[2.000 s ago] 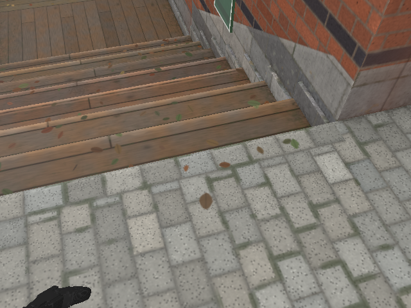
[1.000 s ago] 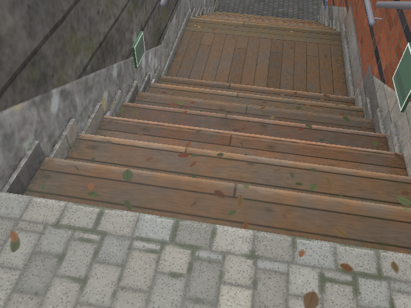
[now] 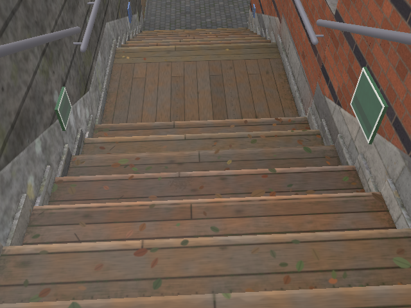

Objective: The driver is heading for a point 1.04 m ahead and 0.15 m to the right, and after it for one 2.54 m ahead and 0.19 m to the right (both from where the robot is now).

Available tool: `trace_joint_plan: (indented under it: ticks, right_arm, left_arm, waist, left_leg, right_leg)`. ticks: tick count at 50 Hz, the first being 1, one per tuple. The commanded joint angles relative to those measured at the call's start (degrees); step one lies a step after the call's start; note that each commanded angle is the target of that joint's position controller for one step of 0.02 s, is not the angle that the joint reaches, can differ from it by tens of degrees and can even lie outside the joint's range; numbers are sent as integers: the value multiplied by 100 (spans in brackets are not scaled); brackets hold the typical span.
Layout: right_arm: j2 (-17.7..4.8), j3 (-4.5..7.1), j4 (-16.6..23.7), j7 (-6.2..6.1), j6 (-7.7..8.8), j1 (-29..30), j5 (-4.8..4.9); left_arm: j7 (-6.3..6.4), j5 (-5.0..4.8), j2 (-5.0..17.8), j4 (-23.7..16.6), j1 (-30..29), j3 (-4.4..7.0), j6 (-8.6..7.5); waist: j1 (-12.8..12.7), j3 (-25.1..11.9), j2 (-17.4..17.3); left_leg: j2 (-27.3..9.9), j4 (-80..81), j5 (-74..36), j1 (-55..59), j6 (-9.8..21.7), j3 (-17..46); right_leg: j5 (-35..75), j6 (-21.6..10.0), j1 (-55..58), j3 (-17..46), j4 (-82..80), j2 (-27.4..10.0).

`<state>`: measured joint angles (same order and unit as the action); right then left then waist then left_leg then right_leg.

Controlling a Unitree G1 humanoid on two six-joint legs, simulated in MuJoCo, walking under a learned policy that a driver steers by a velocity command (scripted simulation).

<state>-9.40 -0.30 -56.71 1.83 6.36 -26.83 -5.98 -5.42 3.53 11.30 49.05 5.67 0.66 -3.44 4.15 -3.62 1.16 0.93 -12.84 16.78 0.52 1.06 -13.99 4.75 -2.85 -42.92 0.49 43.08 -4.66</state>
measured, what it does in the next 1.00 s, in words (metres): goes down, turning right: right foot, then left foot 0.16 m lower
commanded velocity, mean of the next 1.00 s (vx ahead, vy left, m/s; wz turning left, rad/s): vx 0.50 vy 0.00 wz -0.34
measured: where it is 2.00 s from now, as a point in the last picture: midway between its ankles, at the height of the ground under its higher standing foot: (240, 225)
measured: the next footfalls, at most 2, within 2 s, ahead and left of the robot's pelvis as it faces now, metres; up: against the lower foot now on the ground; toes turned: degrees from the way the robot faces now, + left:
right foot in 0.14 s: +0.21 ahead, -0.14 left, +0.00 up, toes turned -7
left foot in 0.64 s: +0.50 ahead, +0.03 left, -0.16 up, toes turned -16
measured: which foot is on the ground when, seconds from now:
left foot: down 0.00-0.16, up 0.18-0.62, down 0.64-1.00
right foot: up 0.00-0.12, down 0.14-0.64, up 0.66-1.00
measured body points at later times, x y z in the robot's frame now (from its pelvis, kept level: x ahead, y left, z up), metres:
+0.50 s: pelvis +0.28 -0.05 -0.03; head +0.28 -0.06 +0.42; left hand +0.27 +0.20 -0.17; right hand +0.42 -0.32 -0.13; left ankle +0.48 +0.06 -0.73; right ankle +0.17 -0.13 -0.74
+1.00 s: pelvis +0.55 -0.08 -0.21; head +0.55 -0.09 +0.24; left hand +0.79 +0.03 -0.32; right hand +0.37 -0.21 -0.36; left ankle +0.46 +0.04 -0.90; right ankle +0.72 -0.32 -0.87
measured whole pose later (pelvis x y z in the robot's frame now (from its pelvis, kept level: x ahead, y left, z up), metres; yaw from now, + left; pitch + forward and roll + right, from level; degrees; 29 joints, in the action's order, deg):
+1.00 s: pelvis +0.55 -0.08 -0.21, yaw -19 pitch +2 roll +3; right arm -6.4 -2.3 -60.7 -0.6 7.3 -33.7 -3.5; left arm -4.6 5.0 11.5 47.8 4.9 -3.2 -3.1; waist 7.5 -3.1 2.6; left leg 4.6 -45.7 35.8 -12.5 3.8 -5.0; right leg 22.6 -0.7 -47.7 4.0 42.4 -7.3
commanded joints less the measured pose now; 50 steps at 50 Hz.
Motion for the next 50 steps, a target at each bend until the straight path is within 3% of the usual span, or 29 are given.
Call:
trace_joint_plan:
  ticks: [1,4,7,8,9,10,11,12,14,17,18,19,20,21,23,27,28,31,32,33,34,36,38,39,41,44,48,49,50]
  right_arm:
    - [-905,185,28,-16,40,-200,-104]
    - [-1171,335,128,-133,19,-77,182]
    - [-1260,357,117,-163,-19,-129,-73]
    - [-617,127,352,-102,83,-529,-231]
    - [-741,114,617,164,151,245,-18]
    - [-572,96,919,225,177,1418,299]
    - [-723,113,1084,103,174,1939,301]
    - [-844,150,1092,-52,139,1693,155]
    - [-359,1,1024,-144,-18,1307,30]
    - [-353,-31,1220,-104,-200,1255,104]
    - [-866,265,970,-202,-403,759,517]
    - [-1190,411,1149,-235,-430,1324,616]
    - [-73,-164,1264,15,-246,1843,-129]
    - [-992,343,1509,-99,-367,2198,438]
    - [-794,325,1328,12,-392,2006,442]
    - [-510,305,1538,55,-463,2589,509]
    - [-256,11,1004,128,-283,1653,-174]
    - [-1186,456,206,40,-220,-281,67]
    - [-1494,648,-211,70,-273,-1935,63]
    - [-1848,533,193,260,-256,-1502,108]
    - [-1850,516,362,407,-256,-1249,-37]
    - [-1116,313,429,337,-198,-99,43]
    - [224,-213,638,195,-52,1164,-126]
    - [1,-154,675,113,82,1562,-47]
    - [-432,-74,230,-49,281,491,243]
    - [-1136,69,1,13,263,-144,-19]
    - [-75,-162,-741,-363,115,-2196,123]
    - [93,-230,-601,-332,56,-1956,101]
    - [-725,91,-274,-336,-81,-1055,762]
  left_arm:
    - [68,1,289,-315,-73,96,-35]
    - [130,-31,501,-499,-480,214,-144]
    - [326,-217,1026,-214,985,503,-350]
    - [481,-184,1523,-39,2308,651,-356]
    - [470,-42,1474,407,3614,579,-261]
    - [486,61,1440,689,3747,731,-402]
    - [455,-96,1129,570,2963,665,-450]
    - [400,-152,606,468,2394,439,-440]
    - [282,-95,207,166,1368,222,-411]
    - [321,-20,512,116,1342,223,-410]
    - [489,-358,1416,226,1649,537,-169]
    - [573,-404,1361,374,2099,533,-150]
    - [552,222,-256,449,2452,-35,-477]
    - [694,-526,970,419,2205,416,-256]
    - [776,-508,903,187,2012,374,-24]
    - [955,-199,743,150,2368,346,206]
    - [571,357,34,346,2865,-90,-121]
    - [109,-95,800,134,2390,-9,-248]
    - [-102,11,1093,116,2169,61,-277]
    - [-276,48,130,469,3834,-53,-255]
    - [-231,-74,296,254,3943,-79,-230]
    - [105,-73,797,-463,2092,-86,-218]
    - [301,198,422,-286,1781,-308,-77]
    - [246,313,295,-245,1640,-317,-14]
    - [53,300,359,-137,1169,-275,71]
    - [-79,324,359,-277,982,-304,-16]
    - [104,383,201,-501,-616,-382,-42]
    - [56,338,230,-349,-625,-409,-42]
    - [196,-526,349,-659,-1204,-114,-34]
  waist:
    - [-382,536,-561]
    - [-244,571,-507]
    - [-787,-31,-368]
    - [-1009,-1510,798]
    - [-1555,-2055,770]
    - [-1879,-593,172]
    - [-1623,167,195]
    - [-1126,-60,138]
    - [-363,324,56]
    - [-260,169,77]
    - [-9,381,113]
    - [-330,568,-32]
    - [-845,88,-4]
    - [-529,543,117]
    - [-552,187,59]
    - [-992,737,450]
    - [-951,1137,112]
    - [168,921,-690]
    - [1056,361,-1348]
    - [-165,-1390,-1715]
    - [-166,-1559,-1234]
    - [7,302,-233]
    - [-809,1039,524]
    - [-936,1167,-339]
    - [-388,691,-634]
    - [-414,480,-145]
    - [641,793,-392]
    - [543,957,-190]
    - [250,1035,43]
  left_leg:
    - [-2010,-94,-4200,296,1041,473]
    - [-1794,-501,-4794,628,902,17]
    - [-1456,-2654,-5269,-726,476,-245]
    - [-849,-4610,-2456,-2923,-273,39]
    - [211,-6391,1915,-4261,-431,852]
    - [8,-6501,1635,-5557,-90,1813]
    - [-326,-6609,1323,-5520,-72,1997]
    - [-471,-6390,995,-4835,13,2093]
    - [-659,-5982,686,-3641,48,2050]
    - [-482,-4812,55,-2999,-194,1471]
    - [-469,-4854,-948,-2593,-260,1170]
    - [-634,-4547,-1731,-3556,-255,1664]
    - [-984,-3934,-2993,-4321,-190,2275]
    - [-479,-3224,-2975,-3758,-198,1596]
    - [-252,-2813,-4074,-2403,-91,1537]
    - [-183,-1949,-3512,-2383,-176,1655]
    - [-1024,-1150,-4343,-1937,-121,2095]
    - [-467,-551,-3525,529,-204,845]
    - [-795,-891,-3223,1679,425,1147]
    - [-1880,-2904,-6409,3347,1860,2729]
    - [-2592,-2719,-6914,3357,2773,4029]
    - [-3263,-1188,-961,1405,2637,5692]
    - [-2154,-329,-1176,-1968,1839,3828]
    - [-1510,-323,-1094,-3156,1734,3235]
    - [-795,-399,-383,-3786,1685,2187]
    - [-1170,-1380,-2339,-2761,1699,2367]
    - [-1480,-2604,-1060,1243,1601,3481]
    - [-1232,-2738,-739,251,1522,3133]
    - [-1042,-1971,175,-2306,1126,2670]
  right_leg:
    - [-207,-73,-18,254,442,-88]
    - [-1799,-148,623,-572,-394,393]
    - [-544,-715,3513,-511,-677,1004]
    - [587,-2044,6535,1582,-568,-47]
    - [288,-2584,7548,3891,-1982,-1050]
    - [-641,-1934,7002,3422,-2244,-976]
    - [-994,-1741,5678,2975,-2192,-840]
    - [-1009,-1750,4594,2665,-2115,-700]
    - [-501,-1759,2256,2174,-2246,-572]
    - [-956,-1454,1044,1409,-2226,46]
    - [1098,-1429,1250,1685,-2329,-186]
    - [670,-1435,1921,2070,-2094,-365]
    - [-1250,-1089,2327,1523,-1169,40]
    - [-1363,-1186,2037,1907,-1818,142]
    - [-2106,-972,1362,1540,-1065,358]
    - [-2339,-833,1781,1707,-112,288]
    - [-3930,-507,1444,1715,1001,292]
    - [-3342,-479,748,1550,2867,853]
    - [-2863,-162,357,1329,5584,1452]
    - [-4872,42,-1066,1142,7465,1734]
    - [-5015,223,-2318,1114,8807,1635]
    - [-2967,327,-4508,1441,7922,401]
    - [-466,3,-2341,1641,4162,-524]
    - [-319,-117,-1252,1139,3180,-668]
    - [199,-8,314,139,1955,-295]
    - [316,32,210,84,1701,-47]
    - [1582,340,-3818,703,-329,-455]
    - [2644,240,-2930,544,-885,-510]
    - [2712,122,314,-86,-831,-132]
